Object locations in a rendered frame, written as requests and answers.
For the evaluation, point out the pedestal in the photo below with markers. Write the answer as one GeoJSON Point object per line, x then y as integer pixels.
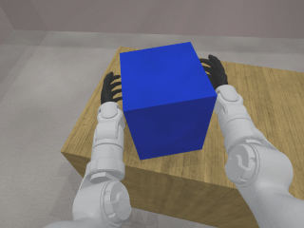
{"type": "Point", "coordinates": [193, 185]}

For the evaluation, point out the robot left forearm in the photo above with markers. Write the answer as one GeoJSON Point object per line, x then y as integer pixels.
{"type": "Point", "coordinates": [107, 152]}

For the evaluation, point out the robot right hand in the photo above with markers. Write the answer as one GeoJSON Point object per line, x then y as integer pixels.
{"type": "Point", "coordinates": [217, 74]}

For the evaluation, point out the carton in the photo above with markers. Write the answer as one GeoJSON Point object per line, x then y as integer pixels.
{"type": "Point", "coordinates": [168, 99]}

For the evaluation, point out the left robot upper arm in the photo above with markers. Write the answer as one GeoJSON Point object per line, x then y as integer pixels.
{"type": "Point", "coordinates": [101, 205]}

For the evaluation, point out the robot right forearm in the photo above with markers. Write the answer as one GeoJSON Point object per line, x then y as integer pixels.
{"type": "Point", "coordinates": [234, 121]}

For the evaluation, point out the robot left hand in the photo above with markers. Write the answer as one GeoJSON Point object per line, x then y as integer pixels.
{"type": "Point", "coordinates": [107, 93]}

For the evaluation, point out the right robot upper arm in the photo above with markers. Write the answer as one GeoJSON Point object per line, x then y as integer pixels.
{"type": "Point", "coordinates": [263, 177]}

